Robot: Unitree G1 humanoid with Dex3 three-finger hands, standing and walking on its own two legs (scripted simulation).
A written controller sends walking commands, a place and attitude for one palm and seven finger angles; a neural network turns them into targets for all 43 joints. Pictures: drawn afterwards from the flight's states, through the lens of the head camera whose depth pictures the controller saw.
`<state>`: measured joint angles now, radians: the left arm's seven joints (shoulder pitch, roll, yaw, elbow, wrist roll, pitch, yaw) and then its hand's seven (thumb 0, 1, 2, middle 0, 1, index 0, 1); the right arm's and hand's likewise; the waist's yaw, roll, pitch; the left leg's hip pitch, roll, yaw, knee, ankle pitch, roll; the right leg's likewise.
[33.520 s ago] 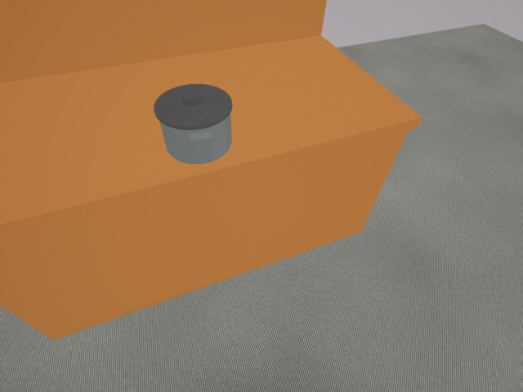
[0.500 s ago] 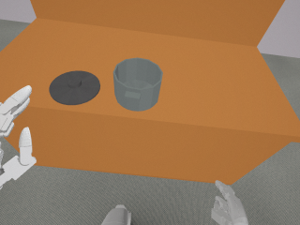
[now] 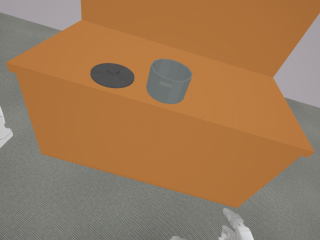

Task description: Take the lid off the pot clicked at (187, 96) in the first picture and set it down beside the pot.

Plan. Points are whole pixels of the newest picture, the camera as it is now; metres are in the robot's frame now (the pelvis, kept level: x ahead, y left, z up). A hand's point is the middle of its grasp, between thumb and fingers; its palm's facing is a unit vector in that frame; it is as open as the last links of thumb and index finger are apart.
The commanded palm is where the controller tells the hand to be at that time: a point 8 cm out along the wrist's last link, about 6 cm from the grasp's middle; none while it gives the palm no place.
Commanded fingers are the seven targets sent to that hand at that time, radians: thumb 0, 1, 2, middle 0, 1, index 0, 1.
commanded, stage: stop stepping back and stand still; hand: left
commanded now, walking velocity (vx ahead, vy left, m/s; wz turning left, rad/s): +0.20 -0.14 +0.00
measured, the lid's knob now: (113, 70) +0.77 +0.28 +0.00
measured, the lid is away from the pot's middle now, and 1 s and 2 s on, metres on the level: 0.25 0.25 0.25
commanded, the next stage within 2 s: none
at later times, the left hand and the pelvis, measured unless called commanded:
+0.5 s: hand out of the picture +0.11 +0.36 +0.19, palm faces +0.40 -0.83 -0.40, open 7.4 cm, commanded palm none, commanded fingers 0.00 0.90 0.90 -0.20 -0.30 -0.20 -0.30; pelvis -0.09 +0.09 +0.05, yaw +6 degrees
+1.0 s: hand out of the picture -0.11 +0.35 -0.19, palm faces +0.09 -0.99 -0.11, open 7.2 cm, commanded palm none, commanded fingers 0.00 0.90 0.90 -0.20 -0.30 -0.20 -0.30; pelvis -0.13 +0.16 +0.02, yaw +2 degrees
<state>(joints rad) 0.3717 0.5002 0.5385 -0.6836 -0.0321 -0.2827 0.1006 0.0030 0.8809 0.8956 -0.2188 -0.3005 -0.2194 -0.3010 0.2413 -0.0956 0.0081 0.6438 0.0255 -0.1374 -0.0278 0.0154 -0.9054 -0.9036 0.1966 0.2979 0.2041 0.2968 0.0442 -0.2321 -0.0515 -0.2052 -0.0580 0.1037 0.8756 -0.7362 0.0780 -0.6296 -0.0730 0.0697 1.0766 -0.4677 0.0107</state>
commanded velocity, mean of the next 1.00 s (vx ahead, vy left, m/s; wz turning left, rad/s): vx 0.14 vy -0.13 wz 0.00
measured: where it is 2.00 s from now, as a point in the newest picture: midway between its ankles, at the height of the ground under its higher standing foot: outside the picture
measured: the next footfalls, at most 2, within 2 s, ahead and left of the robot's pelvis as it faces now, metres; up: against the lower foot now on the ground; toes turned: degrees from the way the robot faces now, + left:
right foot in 0.14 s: -0.05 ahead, -0.06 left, +0.00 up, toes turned +5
right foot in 0.78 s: -0.02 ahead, -0.06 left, +0.00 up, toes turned +8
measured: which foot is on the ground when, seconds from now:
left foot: down 0.00-0.70, up 0.72-0.78, down 0.80-1.00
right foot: up 0.00-0.12, down 0.14-0.28, up 0.30-0.76, down 0.78-0.82, up 0.84-1.00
